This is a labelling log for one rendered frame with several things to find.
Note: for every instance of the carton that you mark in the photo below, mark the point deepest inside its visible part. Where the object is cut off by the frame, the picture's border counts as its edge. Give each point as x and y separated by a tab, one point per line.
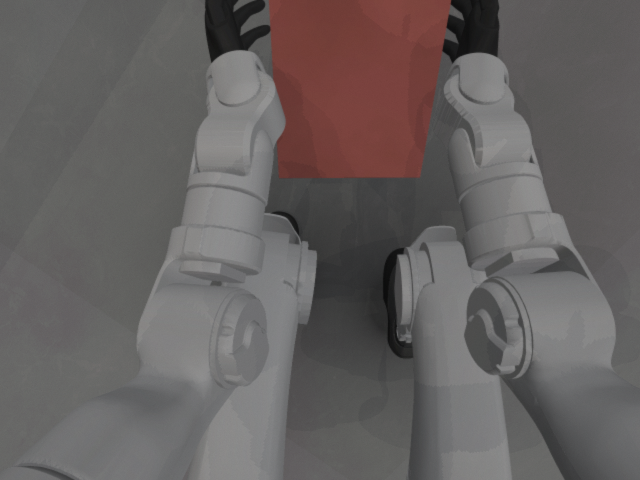
356	80

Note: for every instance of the robot left foot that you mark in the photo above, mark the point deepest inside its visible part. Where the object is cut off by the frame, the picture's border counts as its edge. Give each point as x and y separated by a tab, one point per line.
290	218

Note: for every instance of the robot left hand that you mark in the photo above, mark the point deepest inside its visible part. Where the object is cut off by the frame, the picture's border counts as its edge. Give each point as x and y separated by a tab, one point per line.
223	26

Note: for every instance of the right robot upper arm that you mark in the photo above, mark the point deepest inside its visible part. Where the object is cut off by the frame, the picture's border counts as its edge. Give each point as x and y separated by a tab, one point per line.
550	337

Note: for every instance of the right robot forearm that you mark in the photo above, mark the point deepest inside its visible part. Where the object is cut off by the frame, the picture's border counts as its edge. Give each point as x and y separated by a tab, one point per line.
510	227

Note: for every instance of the robot right hand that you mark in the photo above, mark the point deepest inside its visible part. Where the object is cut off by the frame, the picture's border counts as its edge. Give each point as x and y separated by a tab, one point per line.
477	33

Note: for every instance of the robot right foot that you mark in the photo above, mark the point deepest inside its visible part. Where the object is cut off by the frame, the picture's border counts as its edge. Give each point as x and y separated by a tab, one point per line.
402	349

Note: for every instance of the robot foot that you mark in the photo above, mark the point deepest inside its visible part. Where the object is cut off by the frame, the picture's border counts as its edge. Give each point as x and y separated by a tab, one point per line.
290	218
402	349

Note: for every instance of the left robot forearm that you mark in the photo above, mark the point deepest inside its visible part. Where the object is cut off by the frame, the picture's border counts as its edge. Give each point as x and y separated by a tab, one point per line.
228	187

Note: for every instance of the left robot upper arm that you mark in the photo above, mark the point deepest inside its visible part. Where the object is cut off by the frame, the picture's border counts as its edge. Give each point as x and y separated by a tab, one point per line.
196	344

